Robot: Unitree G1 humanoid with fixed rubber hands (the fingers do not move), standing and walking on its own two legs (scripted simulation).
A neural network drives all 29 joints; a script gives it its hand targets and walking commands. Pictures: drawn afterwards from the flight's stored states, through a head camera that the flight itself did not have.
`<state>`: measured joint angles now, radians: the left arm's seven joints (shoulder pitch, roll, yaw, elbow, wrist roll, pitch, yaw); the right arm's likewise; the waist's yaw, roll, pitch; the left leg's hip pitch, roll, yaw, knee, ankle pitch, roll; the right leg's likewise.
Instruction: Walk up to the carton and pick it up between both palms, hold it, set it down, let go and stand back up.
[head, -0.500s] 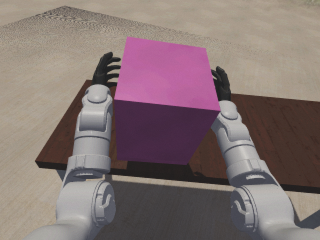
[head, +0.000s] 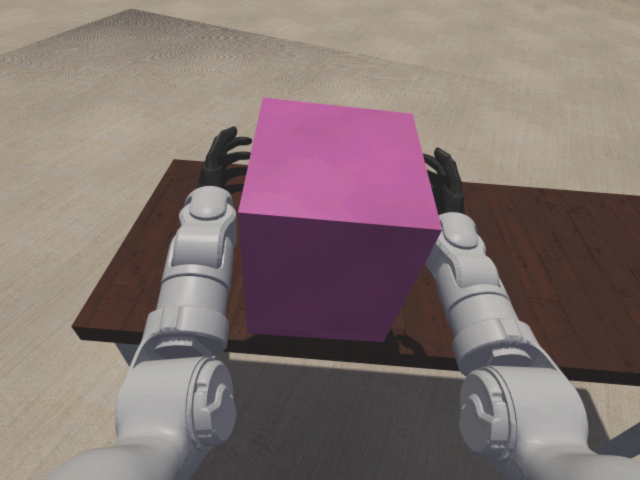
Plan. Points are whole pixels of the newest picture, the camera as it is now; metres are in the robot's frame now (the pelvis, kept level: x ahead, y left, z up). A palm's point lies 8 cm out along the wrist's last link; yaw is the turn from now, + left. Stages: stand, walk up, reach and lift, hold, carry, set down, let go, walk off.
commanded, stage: set down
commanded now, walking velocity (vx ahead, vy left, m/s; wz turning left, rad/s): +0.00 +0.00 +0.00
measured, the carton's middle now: (326, 227) +0.42 -0.02 +0.11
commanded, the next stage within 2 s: none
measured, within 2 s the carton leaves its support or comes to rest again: neither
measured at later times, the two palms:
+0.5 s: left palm (227, 199) +0.43 +0.11 +0.15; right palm (445, 221) +0.40 -0.18 +0.14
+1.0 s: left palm (233, 210) +0.44 +0.11 +0.13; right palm (443, 232) +0.40 -0.18 +0.12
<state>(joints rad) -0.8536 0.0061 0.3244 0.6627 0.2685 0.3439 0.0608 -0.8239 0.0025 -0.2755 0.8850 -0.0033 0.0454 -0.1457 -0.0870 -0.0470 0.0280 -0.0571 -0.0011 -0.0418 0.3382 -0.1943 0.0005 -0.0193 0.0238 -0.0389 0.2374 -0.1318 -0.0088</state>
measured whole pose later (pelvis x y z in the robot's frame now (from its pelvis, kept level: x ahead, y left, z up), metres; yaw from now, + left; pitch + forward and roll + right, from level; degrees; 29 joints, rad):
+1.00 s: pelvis +0.01 +0.00 +0.00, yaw -1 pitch +1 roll -1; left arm -0.88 -0.04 0.45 0.87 0.34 0.17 0.06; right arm -0.81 0.06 -0.56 0.95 -0.28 -0.06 -0.05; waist -0.07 -0.03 -0.02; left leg -0.15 0.00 -0.02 0.33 -0.20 0.00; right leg -0.13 0.02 -0.02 0.25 -0.14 -0.01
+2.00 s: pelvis +0.02 +0.00 +0.00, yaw -2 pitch +7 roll -1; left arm -0.86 -0.06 0.51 0.97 0.38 0.01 0.05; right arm -0.77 0.10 -0.65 0.91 -0.42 -0.14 -0.02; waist -0.06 -0.01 -0.04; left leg -0.26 0.00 0.00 0.33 -0.19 0.00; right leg -0.25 0.02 -0.01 0.26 -0.13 -0.01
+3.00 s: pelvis +0.01 +0.00 +0.00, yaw -2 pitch +7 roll +0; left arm -0.85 -0.09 0.60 0.93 0.46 -0.05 0.00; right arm -0.75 0.16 -0.75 0.81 -0.53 -0.19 0.03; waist -0.04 -0.02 0.01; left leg -0.25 0.00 0.01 0.29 -0.16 0.01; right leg -0.27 0.01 -0.01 0.28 -0.13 -0.01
